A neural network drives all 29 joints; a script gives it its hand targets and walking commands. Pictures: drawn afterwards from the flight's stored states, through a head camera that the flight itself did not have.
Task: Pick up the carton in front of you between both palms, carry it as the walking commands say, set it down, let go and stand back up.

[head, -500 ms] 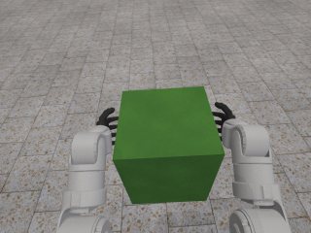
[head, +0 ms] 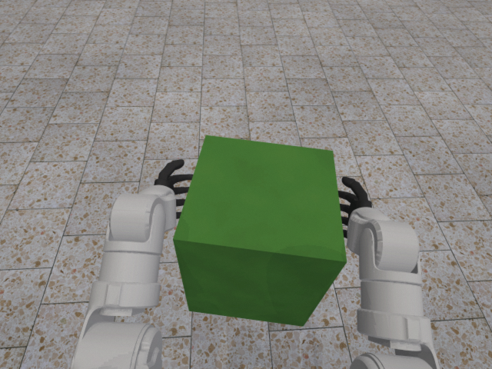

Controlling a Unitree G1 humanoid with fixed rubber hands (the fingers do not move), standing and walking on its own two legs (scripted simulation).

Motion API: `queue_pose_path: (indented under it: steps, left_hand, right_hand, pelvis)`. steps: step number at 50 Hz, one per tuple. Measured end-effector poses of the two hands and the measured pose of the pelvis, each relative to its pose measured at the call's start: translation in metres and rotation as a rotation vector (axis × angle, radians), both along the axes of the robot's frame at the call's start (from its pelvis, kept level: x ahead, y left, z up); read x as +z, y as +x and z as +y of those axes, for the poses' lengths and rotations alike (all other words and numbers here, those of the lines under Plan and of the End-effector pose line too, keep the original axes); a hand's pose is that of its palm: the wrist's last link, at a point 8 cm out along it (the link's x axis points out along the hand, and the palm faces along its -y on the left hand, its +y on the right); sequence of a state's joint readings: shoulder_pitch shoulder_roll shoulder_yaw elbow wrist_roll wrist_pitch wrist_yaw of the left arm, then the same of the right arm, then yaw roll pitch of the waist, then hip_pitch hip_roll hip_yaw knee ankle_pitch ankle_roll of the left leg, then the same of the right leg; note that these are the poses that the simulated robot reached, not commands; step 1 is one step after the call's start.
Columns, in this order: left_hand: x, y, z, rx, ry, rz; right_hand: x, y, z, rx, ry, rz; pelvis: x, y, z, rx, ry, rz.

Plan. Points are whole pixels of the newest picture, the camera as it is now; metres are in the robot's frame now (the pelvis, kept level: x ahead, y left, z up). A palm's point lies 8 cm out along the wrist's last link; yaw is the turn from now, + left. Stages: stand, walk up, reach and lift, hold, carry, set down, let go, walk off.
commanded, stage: carry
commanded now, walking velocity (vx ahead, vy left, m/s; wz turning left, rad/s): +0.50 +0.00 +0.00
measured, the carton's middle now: (256, 235) +0.35 +0.02 -0.01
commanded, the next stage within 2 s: none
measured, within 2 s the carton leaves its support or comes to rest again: neither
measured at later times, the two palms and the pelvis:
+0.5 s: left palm (137, 79) +0.72 +0.32 +0.02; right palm (261, 75) +0.78 +0.03 +0.02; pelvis +0.40 +0.10 -0.05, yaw +4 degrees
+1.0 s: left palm (163, 11) +0.99 +0.31 +0.06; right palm (270, 16) +0.99 +0.02 +0.07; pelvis +0.73 +0.16 -0.03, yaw +1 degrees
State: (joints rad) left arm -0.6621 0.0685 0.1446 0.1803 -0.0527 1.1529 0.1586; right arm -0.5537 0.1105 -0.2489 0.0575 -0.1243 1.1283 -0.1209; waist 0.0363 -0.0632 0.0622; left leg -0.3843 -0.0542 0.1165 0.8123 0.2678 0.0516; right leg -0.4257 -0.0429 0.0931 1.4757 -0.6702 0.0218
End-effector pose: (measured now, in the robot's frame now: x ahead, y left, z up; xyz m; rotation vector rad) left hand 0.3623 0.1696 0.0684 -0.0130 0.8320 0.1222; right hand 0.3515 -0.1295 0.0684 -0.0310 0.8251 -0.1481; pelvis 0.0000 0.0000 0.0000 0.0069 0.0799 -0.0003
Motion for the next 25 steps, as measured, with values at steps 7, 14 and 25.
queue_pose_path:
  steps: [7, 14, 25]
  left_hand:
    - [0.000, 0.155, -0.040, -0.146, -0.047, -0.091]
    - [-0.032, 0.271, 0.028, -0.016, 0.018, -0.263]
    - [-0.044, 0.359, 0.153, 0.273, -0.015, -0.083]
  right_hand:
    - [-0.005, 0.093, -0.031, -0.249, 0.041, -0.096]
    - [-0.025, 0.275, 0.028, -0.056, 0.061, -0.254]
    - [-0.047, 0.429, 0.159, 0.154, 0.092, -0.065]
  pelvis:
    - [-0.004, 0.123, 0.051, 0.019, -0.022, 0.029]
    - [-0.080, 0.245, 0.068, 0.026, -0.036, -0.022]
    - [-0.045, 0.397, 0.098, 0.070, 0.018, 0.019]
